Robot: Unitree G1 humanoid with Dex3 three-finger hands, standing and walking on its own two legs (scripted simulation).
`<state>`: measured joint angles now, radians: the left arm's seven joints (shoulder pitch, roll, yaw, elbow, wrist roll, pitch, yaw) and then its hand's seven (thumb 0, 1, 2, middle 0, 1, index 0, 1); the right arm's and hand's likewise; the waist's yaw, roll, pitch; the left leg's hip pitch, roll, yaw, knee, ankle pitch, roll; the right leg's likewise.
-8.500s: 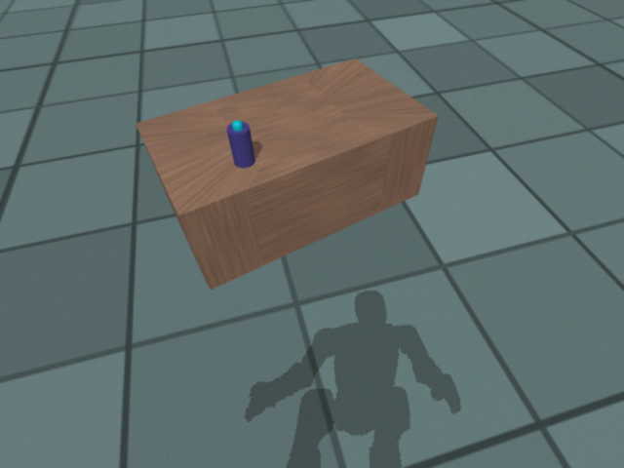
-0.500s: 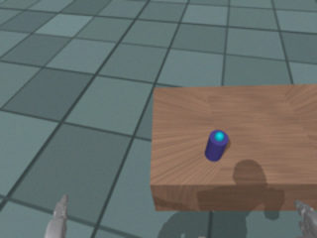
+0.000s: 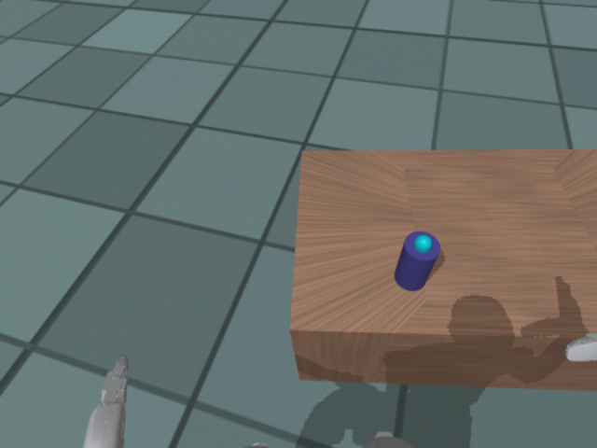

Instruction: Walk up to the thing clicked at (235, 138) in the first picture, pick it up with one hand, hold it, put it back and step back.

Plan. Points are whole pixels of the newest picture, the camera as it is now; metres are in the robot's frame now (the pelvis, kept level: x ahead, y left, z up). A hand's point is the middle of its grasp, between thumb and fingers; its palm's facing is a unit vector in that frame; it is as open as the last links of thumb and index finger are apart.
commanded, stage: go down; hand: right
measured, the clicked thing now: (416, 259) +0.51 -0.20 -0.22
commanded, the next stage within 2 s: approach in 1.14 s
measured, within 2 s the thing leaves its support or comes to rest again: neither
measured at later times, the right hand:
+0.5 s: hand out of the picture +0.36 -0.37 +0.03, palm faces +0.21 +0.97 -0.12, open 17.5 cm
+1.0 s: hand out of the picture +0.39 -0.38 +0.05, palm faces +0.22 +0.97 -0.08, open 17.7 cm
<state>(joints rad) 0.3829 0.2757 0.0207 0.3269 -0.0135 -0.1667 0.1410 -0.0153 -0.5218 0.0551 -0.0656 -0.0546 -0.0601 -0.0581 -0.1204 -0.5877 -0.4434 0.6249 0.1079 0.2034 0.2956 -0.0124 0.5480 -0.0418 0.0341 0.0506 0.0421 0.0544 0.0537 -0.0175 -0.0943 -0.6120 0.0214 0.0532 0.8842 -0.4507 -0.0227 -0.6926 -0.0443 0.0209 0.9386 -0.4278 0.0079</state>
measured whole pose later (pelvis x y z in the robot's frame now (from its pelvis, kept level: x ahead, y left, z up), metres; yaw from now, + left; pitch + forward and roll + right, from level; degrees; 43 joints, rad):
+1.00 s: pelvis +0.00 -0.01 +0.00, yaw +2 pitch +16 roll +4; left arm 0.30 0.26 -0.03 0.39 0.03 -0.15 0.09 -0.01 -0.51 0.06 -0.07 -0.06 -0.06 -0.06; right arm -0.57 -0.84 -0.61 1.20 0.09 -0.21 0.48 -0.02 0.58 -0.05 0.03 0.05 0.04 0.06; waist 0.12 0.02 -0.11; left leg -0.73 0.00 0.05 0.86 -0.41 -0.03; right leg -0.82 -0.07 0.02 0.97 -0.42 0.00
